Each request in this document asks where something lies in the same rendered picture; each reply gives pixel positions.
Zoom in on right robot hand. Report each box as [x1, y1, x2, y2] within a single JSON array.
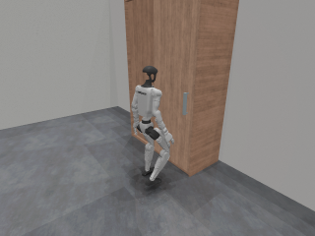
[[163, 133, 174, 148]]

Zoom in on wardrobe door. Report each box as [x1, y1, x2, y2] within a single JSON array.
[[154, 0, 201, 173], [128, 0, 155, 146]]

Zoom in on left robot hand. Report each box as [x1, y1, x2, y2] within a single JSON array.
[[133, 122, 141, 136]]

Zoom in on humanoid robot torso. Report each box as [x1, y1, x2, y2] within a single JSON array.
[[137, 86, 155, 135]]

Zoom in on handle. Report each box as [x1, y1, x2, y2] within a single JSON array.
[[182, 92, 189, 115]]

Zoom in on robot right upper arm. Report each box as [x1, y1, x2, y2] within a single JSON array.
[[152, 88, 162, 117]]

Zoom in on robot left forearm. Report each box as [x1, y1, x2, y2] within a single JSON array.
[[131, 106, 140, 123]]

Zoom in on left robot foot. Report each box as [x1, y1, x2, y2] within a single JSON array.
[[142, 167, 155, 177]]

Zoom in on robot left upper arm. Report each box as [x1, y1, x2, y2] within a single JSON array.
[[131, 86, 140, 109]]

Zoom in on robot right forearm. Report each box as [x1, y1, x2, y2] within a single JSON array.
[[155, 110, 168, 135]]

